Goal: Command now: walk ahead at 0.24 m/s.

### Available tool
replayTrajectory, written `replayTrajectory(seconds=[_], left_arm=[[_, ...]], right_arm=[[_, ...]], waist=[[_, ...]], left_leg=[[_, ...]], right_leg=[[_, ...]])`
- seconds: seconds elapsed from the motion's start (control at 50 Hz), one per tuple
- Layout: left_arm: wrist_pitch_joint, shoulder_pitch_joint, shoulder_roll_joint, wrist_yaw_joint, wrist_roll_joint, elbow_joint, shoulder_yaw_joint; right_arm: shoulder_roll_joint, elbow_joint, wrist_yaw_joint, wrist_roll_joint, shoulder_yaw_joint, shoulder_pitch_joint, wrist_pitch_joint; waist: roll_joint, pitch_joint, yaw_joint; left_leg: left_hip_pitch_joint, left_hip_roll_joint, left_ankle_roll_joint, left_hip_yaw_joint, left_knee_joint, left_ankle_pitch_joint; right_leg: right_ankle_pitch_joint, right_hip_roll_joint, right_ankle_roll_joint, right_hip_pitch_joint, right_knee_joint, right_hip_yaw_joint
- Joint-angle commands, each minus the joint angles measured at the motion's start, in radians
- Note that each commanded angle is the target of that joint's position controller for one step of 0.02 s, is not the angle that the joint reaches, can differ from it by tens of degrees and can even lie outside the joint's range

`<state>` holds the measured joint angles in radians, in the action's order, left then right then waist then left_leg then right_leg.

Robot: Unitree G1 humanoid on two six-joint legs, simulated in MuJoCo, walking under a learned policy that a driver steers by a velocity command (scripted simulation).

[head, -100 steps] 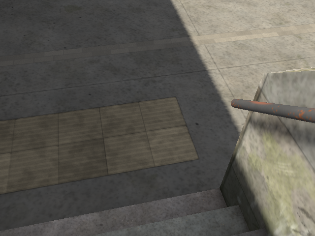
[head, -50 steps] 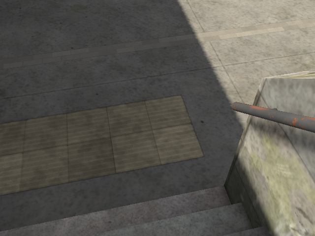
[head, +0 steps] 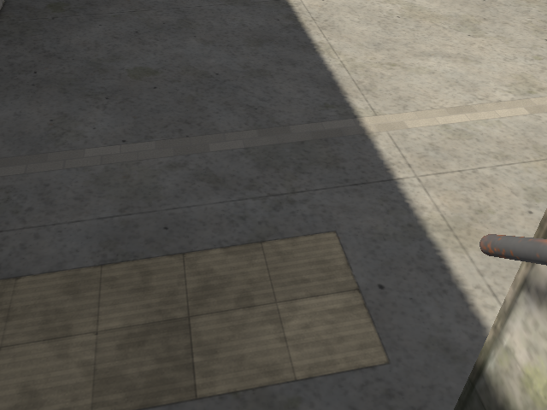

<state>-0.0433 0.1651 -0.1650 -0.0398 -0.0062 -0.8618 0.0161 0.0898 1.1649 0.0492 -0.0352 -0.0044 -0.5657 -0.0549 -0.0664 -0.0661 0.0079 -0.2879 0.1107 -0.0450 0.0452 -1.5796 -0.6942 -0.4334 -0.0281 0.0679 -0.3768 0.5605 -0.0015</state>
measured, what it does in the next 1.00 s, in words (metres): goes down: left foot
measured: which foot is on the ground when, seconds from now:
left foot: up 0.00-0.26, down 0.28-1.00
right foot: down 0.00-1.00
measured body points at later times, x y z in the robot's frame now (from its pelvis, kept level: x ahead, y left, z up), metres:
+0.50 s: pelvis +0.09 +0.01 -0.06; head +0.08 +0.02 +0.39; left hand +0.12 +0.24 -0.21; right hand +0.08 -0.20 -0.21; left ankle +0.09 +0.19 -0.79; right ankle +0.05 -0.08 -0.79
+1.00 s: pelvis +0.14 +0.03 -0.08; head +0.15 +0.04 +0.37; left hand +0.09 +0.27 -0.24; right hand +0.07 -0.20 -0.22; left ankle +0.09 +0.17 -0.78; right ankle +0.05 -0.08 -0.79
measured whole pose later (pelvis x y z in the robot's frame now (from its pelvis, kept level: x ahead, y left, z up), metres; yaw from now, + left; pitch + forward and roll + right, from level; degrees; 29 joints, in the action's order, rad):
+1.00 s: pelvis +0.14 +0.03 -0.08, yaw -2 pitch +4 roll +0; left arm -0.04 0.44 -0.20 0.03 -0.04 -1.05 0.03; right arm 0.15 1.03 0.07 -0.04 0.03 -0.49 -0.01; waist -0.04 -0.06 0.00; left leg -0.36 0.01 -0.05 -0.06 -0.82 -0.50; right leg 0.56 0.01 0.06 -0.29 0.79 0.02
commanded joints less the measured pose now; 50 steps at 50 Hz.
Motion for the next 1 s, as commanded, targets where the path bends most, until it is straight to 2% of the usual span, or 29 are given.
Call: replayTrajectory(seconds=[0.02,0.04,0.06,0.08,0.1,0.12,0.14,0.16,0.18,0.2,0.22,0.24,0.26,0.28,0.3,0.32,0.36,0.38,0.4,0.42,0.46,0.56,0.7,0.74,0.8,0.84,0.92,0.96,1.0], left_arm=[[0.001,0.579,-0.022,0.020,-0.008,-0.236,-0.013],[-0.010,0.538,0.046,0.021,0.021,-0.201,-0.044],[-0.017,0.459,0.030,0.007,0.024,-0.214,-0.045],[-0.020,0.371,-0.006,-0.007,0.024,-0.206,-0.038],[-0.023,0.402,-0.028,0.000,0.034,-0.201,-0.038],[-0.012,0.373,-0.032,0.023,0.060,-0.203,-0.048],[-0.002,0.305,-0.053,0.059,0.049,-0.201,-0.049],[0.015,0.264,-0.014,0.077,0.047,-0.197,-0.062],[0.014,0.247,-0.019,0.084,0.056,-0.182,-0.073],[0.002,0.191,-0.067,0.085,0.066,-0.157,-0.071],[-0.005,0.154,-0.083,0.082,0.036,-0.138,-0.070],[-0.005,0.229,-0.069,0.079,0.014,-0.155,-0.068],[-0.001,0.258,-0.041,0.079,-0.003,-0.171,-0.072],[-0.005,0.242,0.010,0.080,0.000,-0.165,-0.088],[0.003,0.253,0.002,0.082,0.004,-0.170,-0.078],[0.020,0.360,0.008,0.080,-0.001,-0.175,-0.068],[0.053,0.422,-0.020,0.087,-0.020,-0.185,-0.046],[0.060,0.376,-0.045,0.089,-0.024,-0.192,-0.039],[0.069,0.360,-0.021,0.092,-0.027,-0.174,-0.038],[0.076,0.348,0.002,0.093,-0.024,-0.180,-0.038],[0.086,0.291,0.008,0.088,-0.016,-0.164,-0.038],[0.075,0.226,-0.055,0.070,-0.019,-0.156,-0.022],[0.057,0.216,-0.071,0.059,-0.011,-0.171,-0.022],[0.053,0.242,-0.075,0.057,-0.011,-0.184,-0.020],[0.043,0.254,-0.112,0.061,-0.024,-0.180,0.002],[0.028,0.246,-0.113,0.063,-0.030,-0.170,0.011],[0.000,0.313,-0.140,0.071,-0.039,-0.183,0.035],[-0.007,0.312,-0.134,0.074,-0.035,-0.174,0.038],[-0.004,0.288,-0.100,0.074,-0.030,-0.146,0.027]], right_arm=[[-0.010,-0.096,0.000,0.003,0.032,-0.016,-0.009],[0.021,-0.135,-0.005,-0.007,0.032,-0.081,0.003],[0.021,-0.159,0.004,-0.013,0.030,-0.033,0.026],[0.012,-0.190,0.017,-0.003,0.031,0.002,0.042],[0.074,-0.197,0.015,0.001,0.044,0.045,0.045],[0.044,-0.216,0.007,0.005,0.035,0.057,0.067],[-0.007,-0.273,0.010,0.021,0.015,0.109,0.087],[0.004,-0.322,0.004,0.030,0.005,0.171,0.102],[0.001,-0.312,-0.003,0.029,0.003,0.168,0.109],[0.008,-0.291,-0.015,0.018,0.009,0.104,0.109],[0.024,-0.295,-0.019,0.029,0.009,0.086,0.114],[0.056,-0.314,-0.012,0.044,0.021,0.137,0.121],[0.041,-0.327,-0.005,0.053,0.012,0.160,0.125],[0.042,-0.326,-0.012,0.057,0.003,0.141,0.122],[0.042,-0.317,-0.018,0.059,0.003,0.106,0.119],[0.057,-0.311,-0.023,0.045,0.000,0.111,0.124],[0.066,-0.290,-0.016,-0.001,0.000,0.182,0.141],[0.029,-0.280,-0.016,0.013,-0.010,0.146,0.143],[0.060,-0.259,-0.018,0.015,-0.004,0.117,0.141],[0.082,-0.243,-0.018,0.001,0.005,0.101,0.136],[0.092,-0.223,-0.020,0.004,0.009,0.105,0.132],[0.105,-0.210,-0.016,0.012,0.008,0.099,0.112],[0.106,-0.161,0.001,0.015,0.005,0.029,0.111],[0.118,-0.148,0.009,0.013,0.010,0.014,0.116],[0.140,-0.152,0.025,0.000,0.026,0.022,0.117],[0.121,-0.147,0.030,0.002,0.029,-0.006,0.107],[0.085,-0.151,0.024,0.007,0.031,-0.015,0.064],[0.107,-0.157,0.019,-0.001,0.039,0.014,0.034],[0.116,-0.110,0.008,-0.007,0.046,-0.074,0.008]], waist=[[-0.293,0.166,-0.101],[-0.230,0.073,-0.027],[-0.008,0.061,0.015],[0.071,0.031,0.057],[0.124,0.003,0.023],[0.167,0.010,0.077],[0.039,0.046,0.116],[0.087,0.021,0.124],[0.099,-0.036,0.127],[0.065,-0.071,0.160],[0.050,-0.046,0.162],[0.063,-0.006,0.119],[-0.010,0.037,0.101],[-0.090,0.098,0.087],[-0.116,0.115,0.081],[-0.002,0.131,0.019],[0.145,0.244,-0.031],[0.053,0.246,0.004],[0.104,0.234,-0.022],[0.130,0.220,-0.027],[0.151,0.172,-0.037],[0.072,0.075,-0.033],[0.071,0.094,-0.020],[0.079,0.101,-0.017],[0.075,0.178,-0.010],[0.045,0.211,0.005],[-0.054,0.180,0.003],[0.006,0.189,0.003],[0.132,0.165,0.028]], left_leg=[[-0.696,0.104,0.038,-0.215,-0.600,-0.255],[-0.699,0.048,0.024,-0.324,-0.344,-0.169],[-0.680,-0.011,0.020,-0.296,-0.293,-0.078],[-0.625,-0.053,0.024,-0.249,-0.281,-0.008],[-0.657,-0.040,0.006,-0.272,-0.247,0.191],[-0.527,-0.069,0.022,-0.300,-0.076,0.403],[-0.501,-0.120,0.081,-0.308,0.136,0.529],[-0.390,-0.174,0.100,-0.258,0.378,0.596],[-0.184,-0.151,0.127,-0.199,0.387,0.702],[-0.039,-0.139,0.129,-0.186,0.288,0.795],[-0.007,-0.145,0.128,-0.184,0.332,0.772],[-0.072,-0.134,0.119,-0.189,0.429,0.808],[-0.075,-0.148,0.109,-0.189,0.518,0.757],[-0.002,-0.154,0.100,-0.181,0.597,0.613],[0.037,-0.161,0.086,-0.186,0.688,0.582],[0.056,-0.165,0.066,-0.206,0.827,0.602],[0.026,-0.134,0.065,-0.197,0.991,0.567],[0.050,-0.137,0.070,-0.187,1.037,0.582],[0.034,-0.142,0.060,-0.191,1.063,0.601],[-0.011,-0.146,0.049,-0.206,1.103,0.592],[-0.007,-0.138,0.051,-0.201,1.149,0.601],[0.072,-0.133,0.043,-0.193,1.172,0.654],[0.112,-0.125,0.045,-0.183,1.201,0.638],[0.124,-0.107,0.044,-0.167,1.209,0.489],[0.073,-0.076,0.015,-0.146,1.161,0.231],[0.034,-0.056,-0.002,-0.122,1.081,0.151],[-0.130,-0.054,-0.024,-0.060,0.771,0.249],[-0.201,-0.108,-0.051,-0.079,0.724,0.293],[-0.114,-0.135,-0.093,-0.141,0.824,0.389]], right_leg=[[-0.918,-0.200,0.121,0.605,0.048,0.187],[-0.903,-0.249,0.186,0.606,0.084,0.268],[-0.579,-0.276,0.222,0.475,0.024,0.304],[-0.500,-0.288,0.240,0.363,0.011,0.333],[-0.315,-0.265,0.218,0.277,0.047,0.324],[-0.312,-0.262,0.218,0.080,0.008,0.337],[-0.266,-0.285,0.233,-0.025,0.044,0.380],[-0.236,-0.228,0.173,-0.054,0.026,0.338],[-0.241,-0.176,0.139,-0.128,0.041,0.292],[-0.206,-0.182,0.126,-0.215,0.049,0.304],[-0.137,-0.177,0.119,-0.228,0.033,0.278],[-0.019,-0.127,0.130,-0.165,0.066,0.234],[0.078,-0.120,0.141,-0.153,0.068,0.252],[0.017,-0.140,0.110,-0.190,-0.023,0.279],[0.063,-0.116,0.090,-0.173,-0.026,0.255],[0.286,-0.038,0.039,-0.149,-0.081,0.212],[0.525,0.028,-0.014,-0.115,-0.120,0.141],[0.465,0.024,0.003,-0.094,-0.081,0.133],[0.422,0.036,-0.004,-0.036,-0.076,0.110],[0.474,0.039,0.004,0.053,-0.071,0.086],[0.523,0.027,0.011,0.143,-0.087,0.071],[0.470,0.022,-0.002,0.201,-0.116,0.046],[0.470,0.012,-0.010,0.174,-0.161,0.035],[0.645,0.028,-0.008,0.145,-0.189,0.021],[0.990,0.042,0.028,0.033,-0.207,0.021],[1.087,0.019,0.075,-0.027,-0.206,0.056],[0.964,-0.130,0.192,0.027,-0.124,0.250],[0.905,-0.174,0.199,-0.002,-0.002,0.316],[0.867,-0.061,0.122,-0.113,0.251,0.172]])
Next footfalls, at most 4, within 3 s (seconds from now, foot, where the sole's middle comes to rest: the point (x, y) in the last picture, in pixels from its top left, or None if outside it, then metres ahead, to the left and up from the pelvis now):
0.28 left None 0.13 0.18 -0.82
1.36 right None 0.34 -0.13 -1.03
1.82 left None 0.54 0.08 -1.23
2.24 right None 0.93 -0.08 -1.44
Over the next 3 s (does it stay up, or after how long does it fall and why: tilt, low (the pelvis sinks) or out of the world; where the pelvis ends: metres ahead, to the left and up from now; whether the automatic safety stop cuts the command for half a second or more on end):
stays up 1.16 0.13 -0.65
